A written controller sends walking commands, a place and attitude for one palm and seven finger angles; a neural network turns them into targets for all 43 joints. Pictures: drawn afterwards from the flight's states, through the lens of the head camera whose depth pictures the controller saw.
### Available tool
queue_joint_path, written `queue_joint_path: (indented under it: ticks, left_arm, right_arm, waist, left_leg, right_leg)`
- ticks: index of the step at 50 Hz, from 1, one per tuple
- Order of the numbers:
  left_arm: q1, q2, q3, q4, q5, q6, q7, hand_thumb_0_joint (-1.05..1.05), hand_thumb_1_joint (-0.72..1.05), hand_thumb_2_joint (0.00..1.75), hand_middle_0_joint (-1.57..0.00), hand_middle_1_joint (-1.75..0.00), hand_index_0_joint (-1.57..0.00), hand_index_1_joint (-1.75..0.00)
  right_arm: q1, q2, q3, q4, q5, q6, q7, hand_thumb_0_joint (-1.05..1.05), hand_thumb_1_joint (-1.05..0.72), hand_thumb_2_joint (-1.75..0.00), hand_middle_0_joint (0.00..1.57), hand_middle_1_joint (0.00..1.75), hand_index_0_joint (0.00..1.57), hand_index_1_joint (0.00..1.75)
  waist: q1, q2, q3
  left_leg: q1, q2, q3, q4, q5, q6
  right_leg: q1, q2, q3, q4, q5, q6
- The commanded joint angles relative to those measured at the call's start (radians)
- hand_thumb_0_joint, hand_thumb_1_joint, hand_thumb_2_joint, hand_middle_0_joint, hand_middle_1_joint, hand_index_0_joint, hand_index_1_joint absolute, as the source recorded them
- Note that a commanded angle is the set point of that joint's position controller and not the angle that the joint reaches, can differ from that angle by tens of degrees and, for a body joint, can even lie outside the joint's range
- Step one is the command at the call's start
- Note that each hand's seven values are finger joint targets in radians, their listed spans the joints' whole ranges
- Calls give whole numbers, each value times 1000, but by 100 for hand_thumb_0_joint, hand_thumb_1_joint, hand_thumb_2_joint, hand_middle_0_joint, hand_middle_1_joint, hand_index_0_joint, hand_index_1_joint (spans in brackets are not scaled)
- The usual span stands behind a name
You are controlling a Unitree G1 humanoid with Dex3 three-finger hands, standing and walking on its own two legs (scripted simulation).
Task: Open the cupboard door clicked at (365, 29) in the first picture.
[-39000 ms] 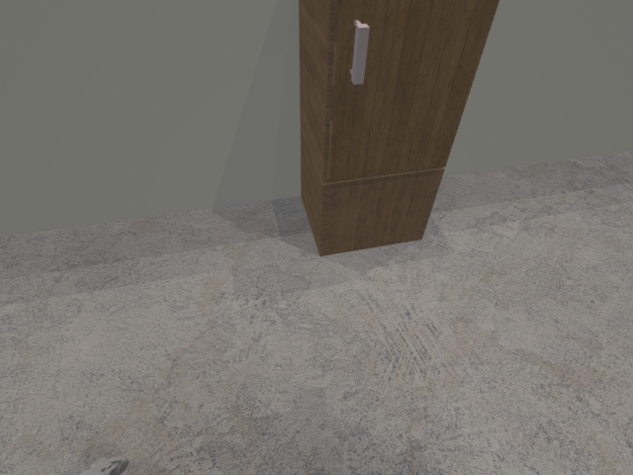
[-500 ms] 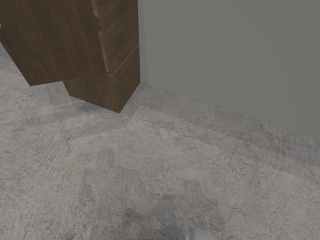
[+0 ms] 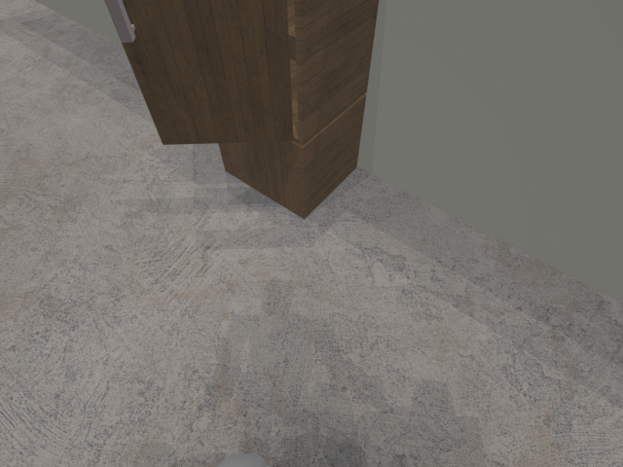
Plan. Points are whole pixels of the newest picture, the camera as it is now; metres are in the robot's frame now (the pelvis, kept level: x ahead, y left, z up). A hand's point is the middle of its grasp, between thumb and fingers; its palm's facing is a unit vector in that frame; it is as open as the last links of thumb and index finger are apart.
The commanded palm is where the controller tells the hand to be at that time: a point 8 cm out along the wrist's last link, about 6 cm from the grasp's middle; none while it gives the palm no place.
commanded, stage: take the last steps up to it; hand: left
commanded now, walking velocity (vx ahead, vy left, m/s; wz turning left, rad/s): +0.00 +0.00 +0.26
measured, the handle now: (119, 4) +1.01 +0.52 +0.09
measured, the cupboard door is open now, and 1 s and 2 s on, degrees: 40 40 40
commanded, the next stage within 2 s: come to a stop and stand still in 1.50 s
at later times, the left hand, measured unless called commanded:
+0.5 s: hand out of the picture +0.09 +0.20 -0.16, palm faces +0.20 -0.95 -0.23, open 7.4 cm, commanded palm none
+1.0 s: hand (113, 451) +0.15 +0.32 -0.19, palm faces +0.25 -0.95 -0.19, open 7.4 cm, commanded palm none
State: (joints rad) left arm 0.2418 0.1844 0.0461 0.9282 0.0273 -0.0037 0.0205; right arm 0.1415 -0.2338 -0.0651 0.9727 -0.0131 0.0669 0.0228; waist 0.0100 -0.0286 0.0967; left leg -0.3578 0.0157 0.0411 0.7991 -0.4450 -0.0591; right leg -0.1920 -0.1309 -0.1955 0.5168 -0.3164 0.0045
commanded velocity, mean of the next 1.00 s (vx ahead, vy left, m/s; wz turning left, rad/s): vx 0.29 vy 0.12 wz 0.09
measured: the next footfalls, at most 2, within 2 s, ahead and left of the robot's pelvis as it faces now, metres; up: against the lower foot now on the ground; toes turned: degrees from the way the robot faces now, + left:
left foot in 0.08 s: +0.03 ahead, +0.13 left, +0.00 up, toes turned +5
right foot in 0.40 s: +0.11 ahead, -0.10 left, +0.00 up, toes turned -2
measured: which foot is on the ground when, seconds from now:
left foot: up 0.00-0.06, down 0.08-0.40, up 0.42-0.84, down 0.86-1.00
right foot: down 0.00-0.08, up 0.10-0.38, down 0.40-0.86, up 0.88-1.00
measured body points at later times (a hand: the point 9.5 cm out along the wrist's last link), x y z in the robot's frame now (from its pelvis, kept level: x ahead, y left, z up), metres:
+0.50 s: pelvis +0.06 +0.01 -0.01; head +0.07 -0.01 +0.44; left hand +0.08 +0.25 -0.14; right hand +0.11 -0.23 -0.18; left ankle +0.00 +0.13 -0.68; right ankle +0.07 -0.10 -0.74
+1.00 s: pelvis +0.21 +0.14 -0.01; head +0.25 +0.16 +0.44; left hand +0.14 +0.37 -0.17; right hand +0.34 -0.07 -0.15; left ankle +0.24 +0.24 -0.74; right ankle +0.15 +0.00 -0.65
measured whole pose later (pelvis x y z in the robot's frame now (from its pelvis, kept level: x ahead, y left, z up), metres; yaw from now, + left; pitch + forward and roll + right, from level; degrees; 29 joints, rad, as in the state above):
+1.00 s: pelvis +0.21 +0.14 -0.01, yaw +9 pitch +0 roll +1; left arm 0.32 0.18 0.07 1.11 0.02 -0.01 0.01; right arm 0.16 -0.14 -0.04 0.98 -0.03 -0.07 -0.01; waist 0.03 -0.05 0.08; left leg -0.32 0.02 0.17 0.55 -0.23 0.04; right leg -0.42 -0.13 -0.06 1.22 -0.41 0.00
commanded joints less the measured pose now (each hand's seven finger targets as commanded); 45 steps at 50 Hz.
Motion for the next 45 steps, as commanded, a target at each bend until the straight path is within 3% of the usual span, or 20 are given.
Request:
queue_joint_path:
  ticks: [1, 2, 3, 4, 5, 7, 12, 16, 18, 19, 20, 21, 22, 24, 28, 38, 41, 42, 43, 45]
  left_arm:
    - [55, 207, 56, -16, -6, -10, 6, 0, 90, 90, -20, -30, -20, -30]
    - [45, 182, 50, -21, -16, -7, 4, 0, 90, 90, -20, -30, -20, -30]
    - [57, 123, 38, -43, -24, -1, -2, 0, 90, 90, -20, -30, -20, -30]
    - [-3, 88, 22, -70, -20, 8, 0, 0, 90, 90, -20, -30, -20, -30]
    - [-53, 109, 25, -85, -9, 16, -2, 0, 90, 90, -20, -30, -20, -30]
    - [-86, 106, 36, -63, -1, 20, -17, 0, 90, 90, -20, -30, -20, -30]
    - [-45, 86, 29, -24, -4, 1, -42, 0, 90, 90, -20, -30, -20, -30]
    - [-29, 70, 25, -22, -5, -8, -44, 0, 90, 90, -20, -30, -20, -30]
    - [82, 76, 36, 17, 0, -17, -44, 0, 90, 90, -20, -30, -20, -30]
    - [169, 108, 48, 43, 4, -27, -38, 0, 90, 90, -20, -30, -20, -30]
    - [264, 221, 68, 65, 16, -40, -25, 0, 90, 90, -20, -30, -20, -30]
    - [289, 265, 73, 64, 3, -37, -15, 0, 90, 90, -20, -30, -20, -30]
    - [221, 236, 66, 45, -6, -36, -10, 0, 90, 90, -20, -30, -20, -30]
    - [100, 155, 40, 32, -2, -52, -7, 0, 90, 90, -20, -30, -20, -30]
    - [122, 111, 31, 59, -7, -78, -8, 0, 90, 90, -20, -30, -20, -30]
    - [194, 139, 35, 149, 7, -74, -5, 0, 90, 90, -20, -30, -20, -30]
    - [153, 134, 41, 144, 2, -61, -7, 0, 90, 90, -20, -30, -20, -30]
    - [201, 80, 35, 137, -7, -54, -14, 0, 90, 90, -20, -30, -20, -30]
    - [211, 35, 23, 108, -13, -48, -17, 0, 90, 90, -20, -30, -20, -30]
    - [71, 30, 18, 59, -12, -49, -14, 0, 90, 90, -20, -30, -20, -30]
  right_arm:
    - [19, -40, 0, -62, 4, -46, -11, 0, -90, -90, 20, 30, 20, 30]
    - [67, -84, -8, -44, 0, -57, -14, 0, -90, -90, 20, 30, 20, 30]
    - [104, -180, -26, -41, -11, -65, -21, 0, -90, -90, 20, 30, 20, 30]
    - [148, -231, -39, -34, -15, -53, -31, 0, -90, -90, 20, 30, 20, 30]
    - [159, -227, -34, -28, -20, -48, -34, 0, -90, -90, 20, 30, 20, 30]
    - [104, -168, -19, -37, -20, -60, -45, 0, -90, -90, 20, 30, 20, 30]
    - [108, -137, -4, -31, -13, -92, -43, 0, -90, -90, 20, 30, 20, 30]
    - [102, -135, -8, -20, -13, -85, -35, 0, -90, -90, 20, 30, 20, 30]
    - [70, -128, -10, -24, -9, -80, -32, 0, -90, -90, 20, 30, 20, 30]
    - [53, -102, -6, -31, -2, -84, -28, 0, -90, -90, 20, 30, 20, 30]
    - [52, -35, 4, -51, 12, -90, -19, 0, -90, -90, 20, 30, 20, 30]
    - [-10, -64, -2, -90, -5, -81, -13, 0, -90, -90, 20, 30, 20, 30]
    - [-32, -87, -10, -91, -15, -74, -6, 0, -90, -90, 20, 30, 20, 30]
    - [7, -66, -15, -46, -17, -63, 3, 0, -90, -90, 20, 30, 20, 30]
    - [56, -18, -4, -3, -12, -55, 18, 0, -90, -90, 20, 30, 20, 30]
    - [-55, 24, 15, -45, -3, -87, 34, 0, -90, -90, 20, 30, 20, 30]
    - [192, -53, -3, 28, -11, -107, 16, 0, -90, -90, 20, 30, 20, 30]
    - [334, -162, -30, 61, -23, -116, -1, 0, -90, -90, 20, 30, 20, 30]
    - [424, -241, -51, 81, -20, -114, -22, 0, -90, -90, 20, 30, 20, 30]
    - [337, -203, -37, 64, -17, -110, -38, 0, -90, -90, 20, 30, 20, 30]
  waist:
    - [-7, -171, -145]
    - [-34, -70, -179]
    - [-50, 206, -221]
    - [-81, 315, -199]
    - [-89, 230, -154]
    - [-63, 286, -72]
    - [-24, 174, -81]
    - [-8, 174, -57]
    - [50, 114, -60]
    - [96, 22, -74]
    - [138, -266, -105]
    - [147, -304, -50]
    - [108, -150, 39]
    - [31, -189, 85]
    - [8, -118, 14]
    - [41, -174, 12]
    - [-77, -54, -92]
    - [-120, 195, -229]
    - [-137, 399, -310]
    - [-109, 206, -200]
  left_leg:
    - [134, -29, 52, -325, 189, 27]
    - [277, 31, 7, -422, 350, 49]
    - [409, 238, -264, -425, 588, 145]
    - [379, 367, -382, -458, 728, 268]
    - [322, 380, -359, -474, 515, 306]
    - [248, 287, -328, -532, 254, 280]
    - [259, 201, -218, -534, 312, 247]
    - [161, 179, -207, -518, 180, 244]
    - [25, 129, -172, -416, 74, 206]
    - [-98, 56, -114, -280, 3, 160]
    - [-295, -62, 3, 18, -103, 96]
    - [-376, -48, -53, 257, -181, 73]
    - [-387, 10, -119, 345, -61, 71]
    - [-340, 57, -114, 405, 131, 51]
    - [-297, 78, -40, 305, 263, 12]
    - [-138, 47, 76, -162, 237, 38]
    - [251, 6, 98, -316, 245, 65]
    - [465, 161, -86, -340, 244, 109]
    - [566, 342, -400, -473, 225, 184]
    - [423, 378, -374, -542, 182, 229]
  right_leg:
    - [93, -177, 114, 2, 584, -64]
    - [5, -142, 80, 97, 478, -20]
    - [-197, -27, 23, 254, 68, 44]
    - [-294, 27, 76, 407, -346, 55]
    - [-320, 19, 128, 514, -337, 35]
    - [-403, 16, 160, 585, -226, 30]
    - [-334, 34, 127, 445, -107, 29]
    - [-164, 71, 73, 198, -99, 32]
    - [58, 96, 53, 39, -1, 32]
    - [220, 46, 120, -73, -12, 19]
    - [370, -220, 456, -239, -191, -54]
    - [262, -405, 747, -392, -319, -143]
    - [136, -401, 710, -430, -428, -165]
    - [-29, -306, 549, -427, -342, -104]
    - [55, -214, 217, -374, 94, -73]
    - [132, -224, 83, -270, 339, -72]
    - [2, -158, 2, 17, 346, -36]
    - [-136, -53, -35, 277, 80, -4]
    - [-324, 77, 6, 569, -316, 14]
    - [-444, 17, 150, 801, -222, -34]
